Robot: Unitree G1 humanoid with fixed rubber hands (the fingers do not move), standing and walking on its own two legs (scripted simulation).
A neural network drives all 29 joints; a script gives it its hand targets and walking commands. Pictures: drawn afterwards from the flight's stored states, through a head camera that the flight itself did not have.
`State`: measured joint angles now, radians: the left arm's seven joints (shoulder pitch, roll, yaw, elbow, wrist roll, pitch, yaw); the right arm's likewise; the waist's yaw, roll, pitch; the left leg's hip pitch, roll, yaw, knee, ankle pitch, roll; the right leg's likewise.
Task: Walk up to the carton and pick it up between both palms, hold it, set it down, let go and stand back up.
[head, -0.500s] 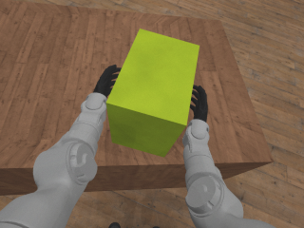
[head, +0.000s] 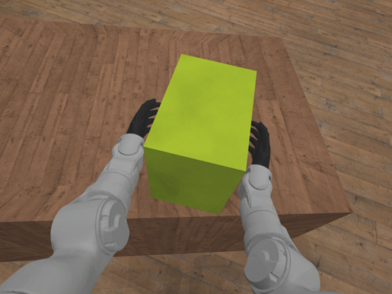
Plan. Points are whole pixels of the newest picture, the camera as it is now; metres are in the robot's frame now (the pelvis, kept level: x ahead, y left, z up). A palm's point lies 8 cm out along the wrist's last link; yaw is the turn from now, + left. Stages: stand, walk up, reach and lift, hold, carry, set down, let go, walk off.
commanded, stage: reach and lift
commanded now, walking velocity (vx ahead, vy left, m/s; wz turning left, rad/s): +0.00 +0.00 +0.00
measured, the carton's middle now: (200, 138) +0.46 -0.03 -0.01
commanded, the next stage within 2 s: none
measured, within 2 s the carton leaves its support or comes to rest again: leaves its support in 0.10 s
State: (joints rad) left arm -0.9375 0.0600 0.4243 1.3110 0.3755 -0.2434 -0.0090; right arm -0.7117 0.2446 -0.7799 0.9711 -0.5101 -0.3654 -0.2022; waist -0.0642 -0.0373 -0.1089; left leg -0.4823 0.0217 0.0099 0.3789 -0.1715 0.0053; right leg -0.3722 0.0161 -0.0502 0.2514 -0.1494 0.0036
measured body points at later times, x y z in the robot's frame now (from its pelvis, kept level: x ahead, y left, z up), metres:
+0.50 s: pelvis -0.02 +0.00 +0.00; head +0.01 +0.03 +0.45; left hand +0.42 +0.12 +0.07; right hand +0.37 -0.15 +0.07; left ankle -0.01 +0.11 -0.74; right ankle -0.04 -0.12 -0.74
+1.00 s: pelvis -0.02 -0.01 +0.01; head -0.03 +0.02 +0.46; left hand +0.40 +0.11 +0.09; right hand +0.36 -0.16 +0.10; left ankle -0.01 +0.11 -0.74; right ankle -0.04 -0.12 -0.74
